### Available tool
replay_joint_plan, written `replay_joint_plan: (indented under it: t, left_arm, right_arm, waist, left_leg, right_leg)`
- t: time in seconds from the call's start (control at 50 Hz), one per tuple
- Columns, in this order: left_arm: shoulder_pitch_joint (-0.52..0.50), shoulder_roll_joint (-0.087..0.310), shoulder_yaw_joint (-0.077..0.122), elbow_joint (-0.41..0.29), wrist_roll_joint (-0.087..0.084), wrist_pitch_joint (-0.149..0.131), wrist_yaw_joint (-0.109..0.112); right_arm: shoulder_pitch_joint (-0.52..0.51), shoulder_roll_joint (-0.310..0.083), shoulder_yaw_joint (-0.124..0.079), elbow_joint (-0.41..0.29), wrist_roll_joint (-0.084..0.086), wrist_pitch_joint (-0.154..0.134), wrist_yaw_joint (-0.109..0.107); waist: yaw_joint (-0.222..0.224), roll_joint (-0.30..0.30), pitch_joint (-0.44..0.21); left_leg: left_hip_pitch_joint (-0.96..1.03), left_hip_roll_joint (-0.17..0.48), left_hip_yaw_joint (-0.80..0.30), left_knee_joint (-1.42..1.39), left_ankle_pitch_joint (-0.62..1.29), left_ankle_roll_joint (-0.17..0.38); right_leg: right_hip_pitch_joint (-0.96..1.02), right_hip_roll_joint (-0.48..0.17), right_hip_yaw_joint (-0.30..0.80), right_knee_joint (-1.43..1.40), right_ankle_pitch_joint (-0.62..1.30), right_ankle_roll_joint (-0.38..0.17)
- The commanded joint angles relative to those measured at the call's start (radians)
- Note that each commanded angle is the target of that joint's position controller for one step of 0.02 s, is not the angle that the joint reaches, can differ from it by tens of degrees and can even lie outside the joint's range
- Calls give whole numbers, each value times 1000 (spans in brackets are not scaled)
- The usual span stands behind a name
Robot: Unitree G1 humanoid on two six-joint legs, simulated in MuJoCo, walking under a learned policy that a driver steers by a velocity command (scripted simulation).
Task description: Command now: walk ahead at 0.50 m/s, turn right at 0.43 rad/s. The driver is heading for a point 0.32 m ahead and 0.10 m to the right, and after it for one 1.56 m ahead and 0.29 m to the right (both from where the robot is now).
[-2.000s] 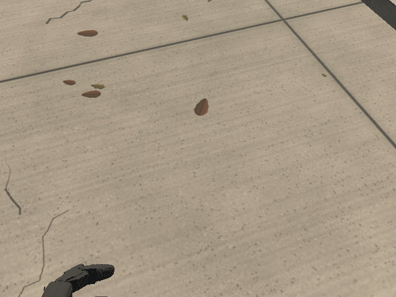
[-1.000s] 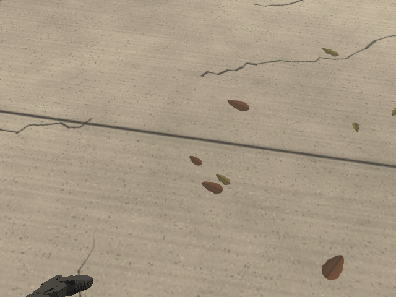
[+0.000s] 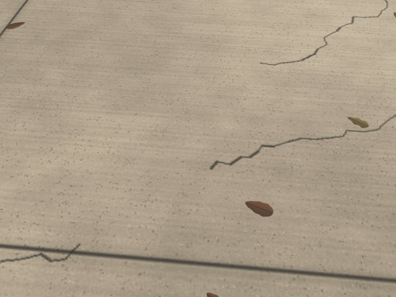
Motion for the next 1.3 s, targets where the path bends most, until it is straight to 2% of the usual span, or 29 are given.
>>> replay_joint_plan:
  t: [0.02, 0.08, 0.12, 0.16, 0.18, 0.2, 0.22, 0.24, 0.26, 0.28, 0.3, 0.34, 0.38, 0.46, 0.56, 0.62, 0.64, 0.66, 0.68, 0.7, 0.76, 0.82, 0.88, 0.92, 0.94, 0.96, 1.0, 1.06, 1.3]
  left_arm:
    - [-130, 30, -2, -109, 0, -14, -18]
    - [-173, 39, 1, -157, -2, -13, -37]
    - [-127, 66, 15, -169, -2, -10, -46]
    - [113, 146, 63, -120, -1, -7, -37]
    - [255, 239, 95, -96, 8, -1, -15]
    - [211, 333, 103, -117, 17, -4, -8]
    - [252, 253, 83, -138, 16, -6, -7]
    - [200, 210, 70, -143, 17, -10, -7]
    - [144, 177, 64, -148, 2, -10, -4]
    - [87, 153, 57, -162, -3, -3, 2]
    - [53, 141, 51, -179, 10, 2, 7]
    - [25, 159, 58, -190, 22, 5, 11]
    - [29, 182, 65, -186, 18, 10, 21]
    - [35, 175, 62, -180, 1, 42, 48]
    - [68, 153, 46, -159, 14, 57, 49]
    - [42, 123, 28, -157, 10, 53, 49]
    - [74, 86, 16, -161, 27, 44, 48]
    - [181, 60, 8, -151, 42, 33, 46]
    - [188, 79, 8, -146, 37, 36, 48]
    - [133, 126, 19, -152, 29, 47, 50]
    - [76, 133, 34, -144, 18, 90, 54]
    - [98, 49, 11, -109, 14, 94, 49]
    - [116, 44, 14, -77, 19, 89, 42]
    - [80, 111, 22, -103, 41, 89, 44]
    - [65, 139, 31, -83, 36, 88, 43]
    - [48, 89, 20, -90, 36, 81, 38]
    - [46, 76, 13, -78, 43, 62, 39]
    - [82, 74, 11, -55, 34, 39, 44]
    - [129, 49, 2, 17, 25, 31, 51]
  right_arm:
    - [1, -163, -38, -36, 10, -1, -11]
    - [15, -178, -45, -18, 21, 24, -15]
    - [-11, -206, -53, -27, 24, 40, -25]
    - [-43, -215, -52, -42, 25, 58, -40]
    - [-33, -190, -39, -70, 10, 49, -45]
    - [83, -44, 9, -117, -22, 18, -23]
    - [-5, -139, -6, -107, 8, -16, -7]
    - [-92, -160, -12, -141, 39, -26, -2]
    - [-115, -150, -9, -143, 28, -27, -10]
    - [-127, -158, -16, -140, 8, -18, -21]
    - [-112, -168, -23, -144, 4, -1, -24]
    - [-77, -138, -20, -148, 1, 28, -30]
    - [-85, -115, -13, -154, -4, 40, -38]
    - [-159, -102, -3, -166, 0, 49, -30]
    - [-244, -122, -8, -193, 7, 44, -11]
    - [-202, -122, -14, -188, -3, 24, -4]
    - [-193, -164, -20, -198, -23, 16, -10]
    - [-201, -214, -26, -210, -40, 23, -17]
    - [-175, -127, -7, -185, -35, 35, -19]
    - [-160, -89, 6, -182, -20, 40, -13]
    - [-198, -143, -6, -175, -5, 53, -9]
    - [-259, -122, -2, -171, -4, 76, -5]
    - [-228, -99, 5, -148, 6, 85, -3]
    - [-190, -81, 15, -132, -6, 72, 5]
    - [-168, -64, 16, -132, -12, 68, 8]
    - [-209, -78, 15, -125, -19, 66, 7]
    - [-227, -76, 11, -115, -8, 69, -3]
    - [-203, -77, 7, -92, -2, 73, -15]
    - [-177, -79, -5, 28, 8, 91, -31]
  waist:
    - [-21, 81, 78]
    - [-20, 94, 83]
    - [23, 133, 30]
    - [159, 129, -100]
    - [211, 12, -205]
    - [80, -230, -324]
    - [170, -82, -443]
    - [168, -49, -317]
    - [131, 37, -208]
    - [98, 59, -136]
    - [61, 43, -114]
    - [23, 20, -106]
    - [19, 2, -115]
    - [49, -42, -159]
    - [94, -73, -130]
    - [47, -77, -101]
    - [63, -8, -131]
    - [129, 174, -175]
    - [110, 273, -212]
    - [74, 246, -190]
    - [65, 176, -130]
    - [83, 204, -98]
    - [89, 212, -114]
    - [57, 122, -98]
    - [12, -21, -66]
    - [40, -19, -35]
    - [39, -11, -2]
    - [44, -5, -5]
    - [51, 40, -1]
  left_leg:
    - [-3, 303, -51, -64, 319, 122]
    - [106, 338, -27, 16, 457, 103]
    - [127, 338, 8, 141, 785, 77]
    - [43, 282, 55, 484, 970, 25]
    - [-205, 228, 56, 798, 661, -31]
    - [-650, -2, -47, 1166, -377, -103]
    - [-706, 16, -250, 1256, -419, -89]
    - [-759, 63, -254, 1233, -343, -73]
    - [-753, 104, -237, 1146, -267, -70]
    - [-714, 127, -225, 1078, -223, -79]
    - [-638, 138, -230, 1049, -198, -84]
    - [-573, 126, -216, 961, -168, -105]
    - [-560, 101, -204, 843, -106, -125]
    - [-515, 71, -206, 640, 91, -141]
    - [-471, 60, -214, 470, 82, -114]
    - [-323, 64, -204, 224, 246, -50]
    - [-196, 178, -305, 216, 534, -7]
    - [-56, 336, -452, 260, 846, 118]
    - [-57, 429, -576, 236, 809, 245]
    - [-65, 418, -606, 208, 698, 261]
    - [-139, 359, -523, 172, 469, 197]
    - [-242, 242, -365, 161, 356, 129]
    - [-252, 198, -317, 188, 191, 96]
    - [-324, 160, -291, 219, -12, 9]
    - [-289, 90, -209, 222, -71, -32]
    - [-232, 80, -192, 258, -35, -59]
    - [-205, 87, -196, 281, 38, -50]
    - [-201, 90, -201, 293, 117, -41]
    - [-170, 90, -201, 296, 205, -58]
  right_leg:
    - [-17, 3, -41, -85, 21, -17]
    - [-37, 24, -87, -125, -113, -50]
    - [77, 81, -151, -128, -216, -86]
    - [411, 169, -183, -203, -179, -142]
    - [724, 40, 29, -220, 17, -205]
    - [1070, -241, 577, -263, 179, -421]
    - [1106, -259, 638, -321, 279, -432]
    - [1010, -223, 459, -315, 398, -387]
    - [860, -166, 342, -324, 405, -338]
    - [719, -134, 283, -352, 395, -311]
    - [603, -111, 250, -384, 408, -305]
    - [490, -85, 209, -408, 469, -304]
    - [449, -55, 170, -403, 504, -290]
    - [458, -15, 145, -367, 368, -226]
    - [514, -49, 226, -306, 217, -207]
    - [504, -15, 263, -227, 88, -152]
    - [453, 45, 234, -158, -41, -101]
    - [342, 148, 140, -46, -395, -44]
    - [309, 153, 86, 23, -625, 12]
    - [283, 128, 76, 84, -671, 37]
    - [253, 96, 66, 220, -660, 82]
    - [396, 95, -10, -30, -524, 85]
    - [538, 117, -56, -307, -264, 56]
    - [589, 15, 51, -323, -157, 2]
    - [478, 10, 63, -311, -310, -43]
    - [396, 23, 66, -346, -430, -52]
    - [354, 34, 57, -361, -433, -24]
    - [382, 42, 43, -335, -328, -9]
    - [430, 62, 18, -323, -215, -13]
